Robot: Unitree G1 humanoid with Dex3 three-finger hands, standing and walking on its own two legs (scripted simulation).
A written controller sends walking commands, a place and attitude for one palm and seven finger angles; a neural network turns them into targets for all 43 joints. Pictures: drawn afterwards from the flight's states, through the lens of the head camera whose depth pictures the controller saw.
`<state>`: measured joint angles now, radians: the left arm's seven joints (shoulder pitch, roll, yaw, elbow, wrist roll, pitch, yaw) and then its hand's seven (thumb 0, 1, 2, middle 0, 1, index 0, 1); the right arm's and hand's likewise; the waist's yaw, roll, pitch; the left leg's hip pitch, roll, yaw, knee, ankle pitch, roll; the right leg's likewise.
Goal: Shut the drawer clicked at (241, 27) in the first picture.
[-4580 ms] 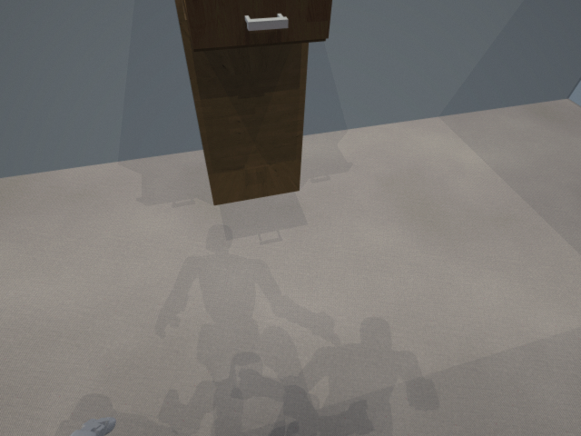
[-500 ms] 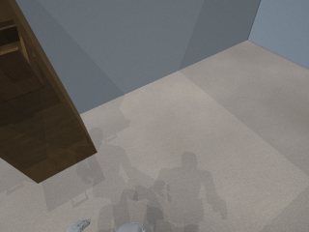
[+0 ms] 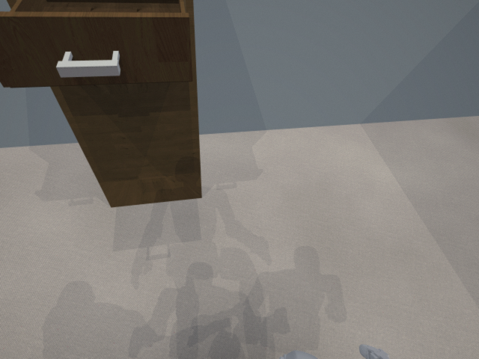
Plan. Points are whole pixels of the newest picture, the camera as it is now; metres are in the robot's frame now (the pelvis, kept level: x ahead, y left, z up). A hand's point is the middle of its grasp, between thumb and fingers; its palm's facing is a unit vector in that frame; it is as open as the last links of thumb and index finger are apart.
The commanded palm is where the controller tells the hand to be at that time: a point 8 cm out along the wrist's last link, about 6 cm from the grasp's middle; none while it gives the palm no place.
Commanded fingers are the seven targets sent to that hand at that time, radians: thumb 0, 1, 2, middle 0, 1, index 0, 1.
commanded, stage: turn to face it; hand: left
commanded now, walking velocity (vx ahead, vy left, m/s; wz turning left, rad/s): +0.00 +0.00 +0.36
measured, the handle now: (91, 62) +0.58 +0.36 +0.15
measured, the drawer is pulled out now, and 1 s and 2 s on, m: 0.25 0.25 0.25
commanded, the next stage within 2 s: take the last steps up to it in 0.34 s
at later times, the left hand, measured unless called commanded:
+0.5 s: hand out of the picture +0.03 +0.15 -0.14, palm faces +0.20 -0.94 -0.26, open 7.4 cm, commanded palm none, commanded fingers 0.00 0.90 0.90 -0.20 -0.30 -0.20 -0.30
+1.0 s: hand out of the picture -0.07 +0.22 -0.17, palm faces +0.31 -0.94 -0.15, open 7.4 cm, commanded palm none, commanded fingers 0.00 0.90 0.90 -0.20 -0.30 -0.20 -0.30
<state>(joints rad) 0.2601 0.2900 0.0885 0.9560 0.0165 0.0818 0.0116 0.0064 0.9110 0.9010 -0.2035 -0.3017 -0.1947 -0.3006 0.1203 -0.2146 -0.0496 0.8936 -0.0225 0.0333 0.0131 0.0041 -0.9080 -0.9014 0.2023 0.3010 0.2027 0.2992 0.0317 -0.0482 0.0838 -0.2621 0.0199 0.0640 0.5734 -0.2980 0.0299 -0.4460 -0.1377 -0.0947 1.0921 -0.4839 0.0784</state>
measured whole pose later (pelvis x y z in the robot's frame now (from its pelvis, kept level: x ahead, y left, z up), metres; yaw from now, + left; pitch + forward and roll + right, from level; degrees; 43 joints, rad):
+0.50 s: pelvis -0.01 -0.05 +0.01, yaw +10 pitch -2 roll +2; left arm 0.22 0.15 0.03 0.93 0.02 0.02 0.02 0.00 0.91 0.90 -0.21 -0.30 -0.20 -0.30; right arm 0.25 -0.24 -0.09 1.00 -0.03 0.08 0.01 0.01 -0.91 -0.90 0.20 0.30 0.20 0.30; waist -0.02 0.05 0.04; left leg -0.46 0.01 -0.02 1.11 -0.37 -0.05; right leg -0.20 -0.06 -0.14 0.50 -0.26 -0.03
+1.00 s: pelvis +0.02 +0.06 +0.01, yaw +14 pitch -2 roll -2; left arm 0.39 0.20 0.06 1.13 0.03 0.02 -0.02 0.01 0.91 0.90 -0.20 -0.30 -0.19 -0.30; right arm 0.31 -0.15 -0.04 1.04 -0.02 -0.04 -0.02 0.00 -0.94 -0.90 0.20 0.30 0.20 0.30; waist 0.02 -0.03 0.00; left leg -0.07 0.01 0.13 0.36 -0.28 0.05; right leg -0.47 -0.09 -0.07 1.06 -0.27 0.01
